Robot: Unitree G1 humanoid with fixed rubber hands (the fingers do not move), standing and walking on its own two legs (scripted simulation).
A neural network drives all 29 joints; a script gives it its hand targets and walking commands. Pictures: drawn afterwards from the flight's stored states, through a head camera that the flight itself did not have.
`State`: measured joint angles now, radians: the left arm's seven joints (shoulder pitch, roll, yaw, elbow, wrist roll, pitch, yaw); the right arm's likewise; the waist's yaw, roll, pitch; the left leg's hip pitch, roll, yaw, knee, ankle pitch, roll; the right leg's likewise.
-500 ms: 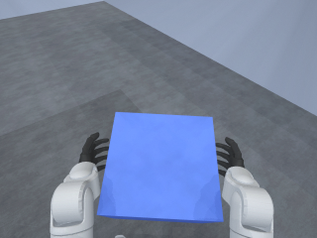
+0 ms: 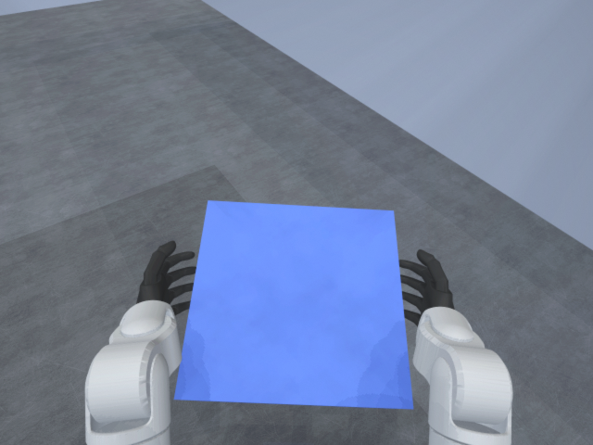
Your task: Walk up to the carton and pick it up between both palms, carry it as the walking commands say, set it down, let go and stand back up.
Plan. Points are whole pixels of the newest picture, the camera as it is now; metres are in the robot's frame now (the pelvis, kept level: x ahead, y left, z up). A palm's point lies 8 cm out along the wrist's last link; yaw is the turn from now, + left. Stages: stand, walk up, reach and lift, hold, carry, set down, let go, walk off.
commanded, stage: carry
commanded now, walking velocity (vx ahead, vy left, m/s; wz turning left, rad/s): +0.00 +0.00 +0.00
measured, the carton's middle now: (294, 311) +0.30 +0.01 +0.02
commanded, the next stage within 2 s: none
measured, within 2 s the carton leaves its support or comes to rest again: neither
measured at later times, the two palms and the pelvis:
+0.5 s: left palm (217, 190) +0.46 +0.13 +0.10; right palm (423, 198) +0.46 -0.19 +0.10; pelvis +0.20 -0.02 +0.00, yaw -1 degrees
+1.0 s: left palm (174, 195) +0.47 +0.21 +0.08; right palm (372, 200) +0.47 -0.11 +0.08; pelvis +0.21 +0.05 +0.00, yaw -1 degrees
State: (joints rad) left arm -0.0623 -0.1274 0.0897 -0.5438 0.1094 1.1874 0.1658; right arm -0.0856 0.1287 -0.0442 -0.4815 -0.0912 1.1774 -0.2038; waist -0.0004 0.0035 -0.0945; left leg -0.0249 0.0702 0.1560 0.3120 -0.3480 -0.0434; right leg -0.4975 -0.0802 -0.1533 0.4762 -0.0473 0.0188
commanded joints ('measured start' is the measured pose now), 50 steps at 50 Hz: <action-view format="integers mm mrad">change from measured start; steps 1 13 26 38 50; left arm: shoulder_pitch -293 -421 -391 -423 -420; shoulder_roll -829 -983 -929 -950 -967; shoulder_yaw -639 -690 -671 -669 -738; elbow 60 -101 8 -27 -75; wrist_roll -364 -422 -395 -393 -418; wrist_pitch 41 -24 43 26 -4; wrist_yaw -231 -262 -240 -239 -239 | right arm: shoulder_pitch -336 -385 -380 -411 -338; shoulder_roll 807 1010 907 929 921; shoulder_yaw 596 657 617 629 600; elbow -65 -120 -57 -102 -110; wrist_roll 322 382 350 379 364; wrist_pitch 47 -5 62 35 1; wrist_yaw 245 260 264 280 296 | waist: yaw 20 1 20 -19 -8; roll -109 -104 -123 272 153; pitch -317 -403 -258 -340 -358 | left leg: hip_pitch -349 -177 -433 104 -72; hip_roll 3 -51 -10 273 181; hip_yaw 78 -9 -58 -418 -267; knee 489 104 394 206 47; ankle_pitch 280 338 360 1478 437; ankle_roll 5 26 42 197 192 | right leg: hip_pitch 693 523 479 -8 178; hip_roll -169 -134 -240 45 70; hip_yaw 167 14 233 11 64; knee -13 -47 116 582 184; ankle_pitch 663 502 895 -547 -422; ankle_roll -113 -63 -96 64 1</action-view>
